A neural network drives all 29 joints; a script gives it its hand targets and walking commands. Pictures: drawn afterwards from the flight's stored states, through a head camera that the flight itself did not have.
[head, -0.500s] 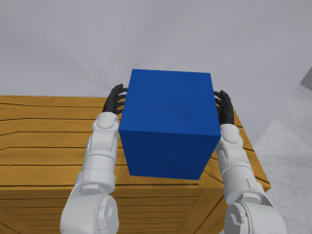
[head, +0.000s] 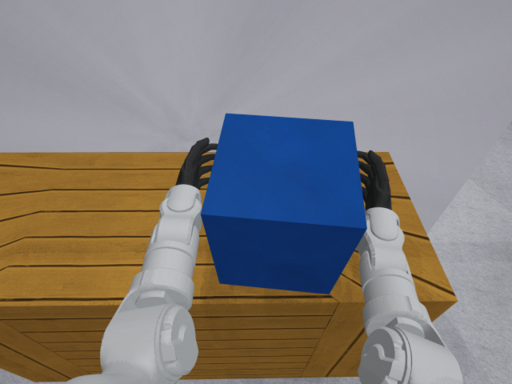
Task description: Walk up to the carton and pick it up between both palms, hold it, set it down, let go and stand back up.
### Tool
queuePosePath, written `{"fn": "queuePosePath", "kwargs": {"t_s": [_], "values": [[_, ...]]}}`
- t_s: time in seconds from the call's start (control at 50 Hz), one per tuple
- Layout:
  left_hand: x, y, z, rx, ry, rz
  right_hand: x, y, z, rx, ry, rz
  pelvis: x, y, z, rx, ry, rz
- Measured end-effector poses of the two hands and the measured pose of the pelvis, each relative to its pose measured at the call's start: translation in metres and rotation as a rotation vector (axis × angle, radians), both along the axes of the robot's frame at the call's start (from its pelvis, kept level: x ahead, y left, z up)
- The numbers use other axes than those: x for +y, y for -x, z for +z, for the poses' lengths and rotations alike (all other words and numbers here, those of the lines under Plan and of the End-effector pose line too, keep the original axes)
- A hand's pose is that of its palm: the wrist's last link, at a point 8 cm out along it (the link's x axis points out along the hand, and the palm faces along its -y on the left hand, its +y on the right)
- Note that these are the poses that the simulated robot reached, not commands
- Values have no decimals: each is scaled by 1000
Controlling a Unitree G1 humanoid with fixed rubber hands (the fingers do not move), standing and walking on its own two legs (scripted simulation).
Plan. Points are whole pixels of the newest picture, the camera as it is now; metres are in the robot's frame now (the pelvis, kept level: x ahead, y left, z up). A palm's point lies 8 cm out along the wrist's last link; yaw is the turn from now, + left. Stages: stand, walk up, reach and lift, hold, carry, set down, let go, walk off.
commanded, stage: set down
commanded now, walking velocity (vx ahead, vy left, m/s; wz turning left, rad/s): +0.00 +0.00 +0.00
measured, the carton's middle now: (280, 209) +0.41 -0.04 +0.05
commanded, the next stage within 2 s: none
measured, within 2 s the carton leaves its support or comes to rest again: rests again in 0.90 s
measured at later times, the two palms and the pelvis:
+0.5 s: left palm (191, 214) +0.39 +0.12 +0.06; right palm (369, 223) +0.37 -0.18 +0.06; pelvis +0.00 +0.00 +0.00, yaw -2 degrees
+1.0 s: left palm (187, 213) +0.40 +0.13 +0.05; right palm (365, 224) +0.36 -0.17 +0.06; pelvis +0.00 +0.01 +0.00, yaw -1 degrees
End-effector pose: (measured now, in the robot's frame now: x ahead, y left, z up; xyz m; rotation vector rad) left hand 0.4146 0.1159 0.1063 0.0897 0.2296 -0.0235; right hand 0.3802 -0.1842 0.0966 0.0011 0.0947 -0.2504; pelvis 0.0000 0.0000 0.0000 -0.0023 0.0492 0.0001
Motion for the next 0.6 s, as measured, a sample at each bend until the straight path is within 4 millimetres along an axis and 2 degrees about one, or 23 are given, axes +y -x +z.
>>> {"fn": "queuePosePath", "kwargs": {"t_s": [0.1,0.2,0.24,0.44,0.5,0.6], "values": [[-3,-2,-10,44,56,-2,-4,-1,-1,39,8,-5,-2,-7,0,-57,-8,-20],[12,6,-46,109,66,28,9,-6,-22,106,31,29,-3,-10,0,-63,-9,-20],[11,8,-56,105,64,31,10,-7,-21,90,30,37,-2,-10,-1,-45,-8,-19],[1,15,-46,43,-31,21,1,7,-31,56,26,30,-1,-5,-2,24,3,-28],[3,22,-50,73,-14,27,3,14,-40,78,0,25,-1,1,-1,-2,1,-27],[11,27,-51,71,26,34,10,17,-36,73,13,27,-1,11,-1,-14,-8,-15]]}}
